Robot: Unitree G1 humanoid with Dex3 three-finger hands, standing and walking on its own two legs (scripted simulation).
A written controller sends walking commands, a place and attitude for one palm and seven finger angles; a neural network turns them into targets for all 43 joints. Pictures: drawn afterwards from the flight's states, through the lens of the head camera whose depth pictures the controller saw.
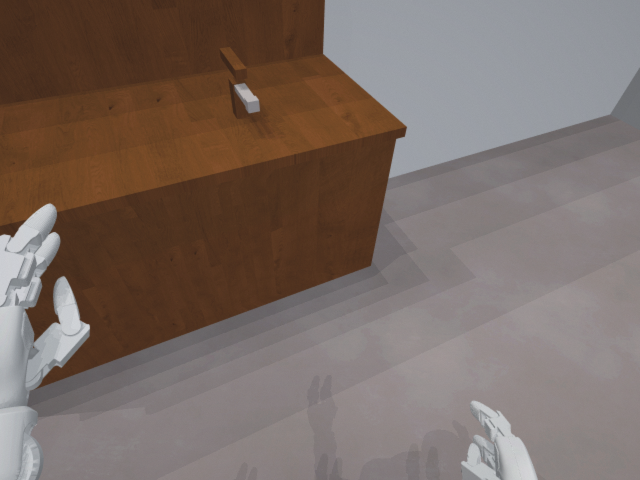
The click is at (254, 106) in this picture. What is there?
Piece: tap's lever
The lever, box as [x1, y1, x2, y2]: [244, 96, 259, 112]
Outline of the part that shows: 244,98 246,106 245,107 248,112 259,110 258,100 255,96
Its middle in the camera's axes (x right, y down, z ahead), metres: -0.16 -0.32 +0.91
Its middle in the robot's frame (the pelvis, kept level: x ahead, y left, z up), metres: +0.89 +0.22 +0.02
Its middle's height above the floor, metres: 0.80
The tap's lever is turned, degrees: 0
